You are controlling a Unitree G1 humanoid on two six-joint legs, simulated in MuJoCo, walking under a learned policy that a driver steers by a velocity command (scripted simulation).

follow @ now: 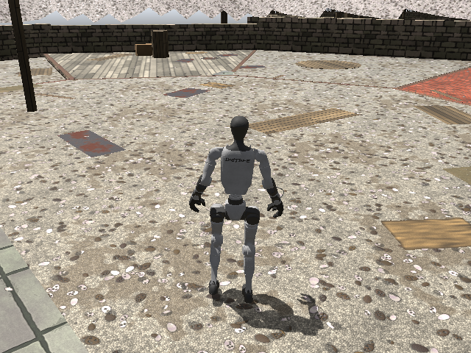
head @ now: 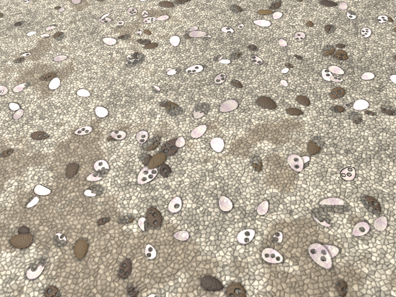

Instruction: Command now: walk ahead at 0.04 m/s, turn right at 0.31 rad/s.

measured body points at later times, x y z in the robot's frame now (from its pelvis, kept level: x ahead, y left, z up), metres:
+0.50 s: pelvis +0.12 +0.02 +0.00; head +0.14 +0.04 +0.45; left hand +0.30 +0.28 -0.10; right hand +0.11 -0.25 -0.11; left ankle +0.03 +0.14 -0.74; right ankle +0.22 -0.14 -0.69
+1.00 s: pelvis +0.38 -0.05 +0.00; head +0.40 -0.06 +0.45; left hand +0.43 +0.23 -0.12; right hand +0.55 -0.32 -0.10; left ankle +0.54 +0.12 -0.67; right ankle +0.34 -0.13 -0.74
